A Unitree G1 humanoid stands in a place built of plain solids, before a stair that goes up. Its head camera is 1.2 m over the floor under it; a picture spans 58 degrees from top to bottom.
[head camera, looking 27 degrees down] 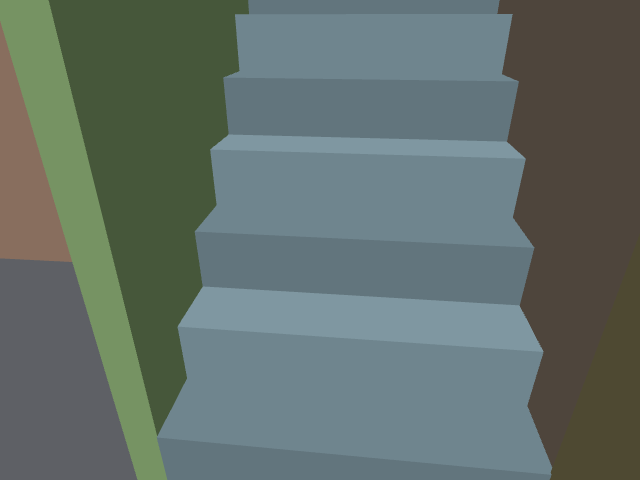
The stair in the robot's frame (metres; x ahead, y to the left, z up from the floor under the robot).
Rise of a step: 0.20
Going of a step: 0.21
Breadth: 1.02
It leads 6 degrees to the right of straight ahead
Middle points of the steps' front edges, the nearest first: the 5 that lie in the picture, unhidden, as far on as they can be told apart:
0.74 -0.07 0.20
0.95 -0.09 0.41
1.16 -0.12 0.61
1.38 -0.14 0.81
1.59 -0.16 1.02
